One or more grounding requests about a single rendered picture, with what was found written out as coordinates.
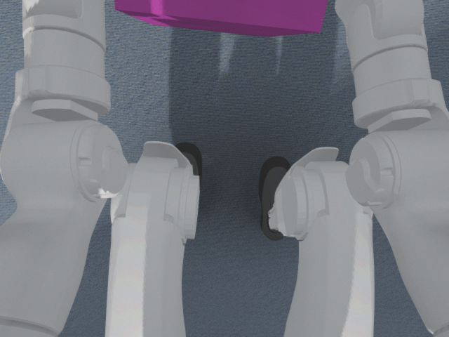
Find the carton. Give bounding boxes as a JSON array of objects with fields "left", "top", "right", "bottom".
[{"left": 114, "top": 0, "right": 328, "bottom": 37}]

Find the robot right upper arm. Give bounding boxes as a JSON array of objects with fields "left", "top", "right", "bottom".
[{"left": 345, "top": 128, "right": 449, "bottom": 337}]

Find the robot left forearm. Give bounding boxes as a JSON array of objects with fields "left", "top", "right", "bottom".
[{"left": 0, "top": 0, "right": 111, "bottom": 181}]

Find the robot left upper arm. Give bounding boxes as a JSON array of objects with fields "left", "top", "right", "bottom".
[{"left": 0, "top": 120, "right": 128, "bottom": 337}]

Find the left robot thigh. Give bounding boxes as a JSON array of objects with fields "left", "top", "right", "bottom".
[{"left": 105, "top": 157, "right": 200, "bottom": 337}]

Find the robot right forearm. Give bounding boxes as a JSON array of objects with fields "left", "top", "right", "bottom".
[{"left": 335, "top": 0, "right": 449, "bottom": 134}]

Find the robot left foot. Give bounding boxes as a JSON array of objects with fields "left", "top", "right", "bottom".
[{"left": 175, "top": 143, "right": 202, "bottom": 186}]

